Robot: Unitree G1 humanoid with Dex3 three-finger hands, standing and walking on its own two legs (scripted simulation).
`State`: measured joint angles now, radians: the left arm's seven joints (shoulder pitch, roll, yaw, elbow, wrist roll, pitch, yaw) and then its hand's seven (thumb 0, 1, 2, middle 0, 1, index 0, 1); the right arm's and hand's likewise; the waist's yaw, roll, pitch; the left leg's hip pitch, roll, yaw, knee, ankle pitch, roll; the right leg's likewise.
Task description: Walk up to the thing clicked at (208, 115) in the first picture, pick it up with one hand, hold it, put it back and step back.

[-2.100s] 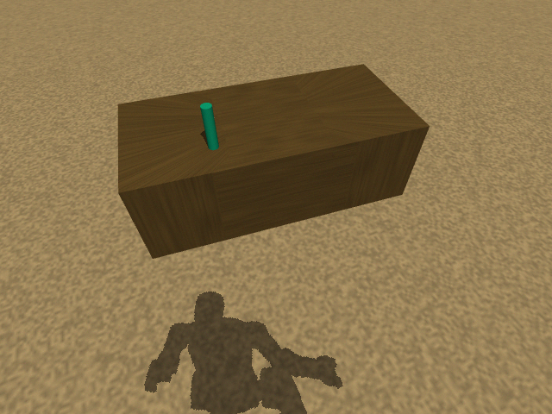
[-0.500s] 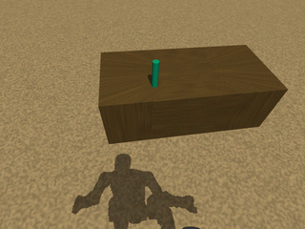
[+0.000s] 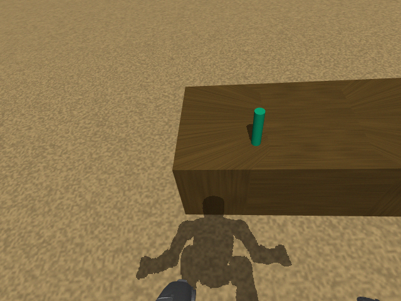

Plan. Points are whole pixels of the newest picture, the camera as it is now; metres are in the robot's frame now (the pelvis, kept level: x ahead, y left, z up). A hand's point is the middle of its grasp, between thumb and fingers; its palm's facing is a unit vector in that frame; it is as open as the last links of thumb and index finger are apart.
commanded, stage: walk up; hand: right
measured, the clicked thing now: (257, 127) +0.80 -0.16 -0.26
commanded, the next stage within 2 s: none
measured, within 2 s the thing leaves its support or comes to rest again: neither
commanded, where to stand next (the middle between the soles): +0.34 +0.06 m, yaw -1 degrees
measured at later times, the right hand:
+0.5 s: hand (298, 246) +0.27 -0.18 -0.13, palm faces -0.07 +0.93 -0.36, open 7.4 cm
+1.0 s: hand (294, 228) +0.33 -0.19 -0.17, palm faces -0.06 +0.93 -0.37, open 7.4 cm
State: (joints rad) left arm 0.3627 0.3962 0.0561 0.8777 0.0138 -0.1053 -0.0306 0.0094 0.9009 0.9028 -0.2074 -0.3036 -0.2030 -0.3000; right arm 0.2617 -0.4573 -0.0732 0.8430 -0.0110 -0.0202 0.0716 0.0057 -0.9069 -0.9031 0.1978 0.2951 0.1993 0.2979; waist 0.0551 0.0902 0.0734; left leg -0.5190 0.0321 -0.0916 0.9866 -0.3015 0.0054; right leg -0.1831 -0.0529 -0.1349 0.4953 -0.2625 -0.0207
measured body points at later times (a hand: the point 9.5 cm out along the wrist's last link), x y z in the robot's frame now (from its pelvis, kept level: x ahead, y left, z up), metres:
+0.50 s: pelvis +0.18 +0.07 +0.00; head +0.20 +0.09 +0.45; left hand +0.23 +0.40 -0.12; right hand +0.27 -0.23 -0.10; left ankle +0.18 +0.17 -0.74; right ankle +0.28 -0.08 -0.69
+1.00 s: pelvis +0.26 +0.07 -0.02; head +0.28 +0.07 +0.43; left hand +0.35 +0.39 -0.13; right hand +0.33 -0.24 -0.15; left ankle +0.31 +0.21 -0.74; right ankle +0.34 -0.05 -0.74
